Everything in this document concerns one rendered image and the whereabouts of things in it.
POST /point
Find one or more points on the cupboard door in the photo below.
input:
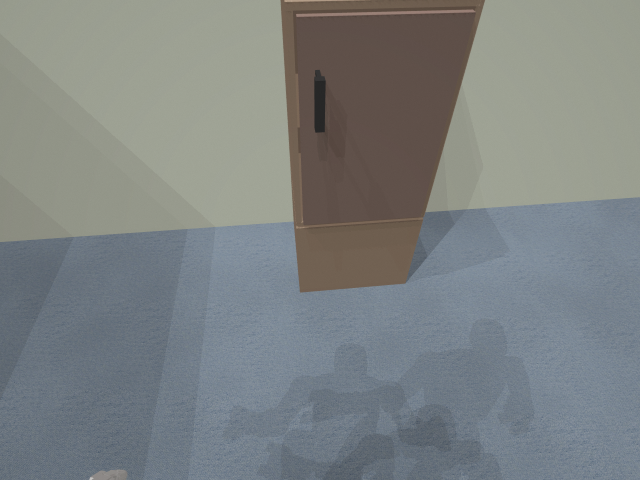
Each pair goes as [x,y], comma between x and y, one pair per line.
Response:
[390,80]

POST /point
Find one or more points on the handle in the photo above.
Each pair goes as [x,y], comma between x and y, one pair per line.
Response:
[319,101]

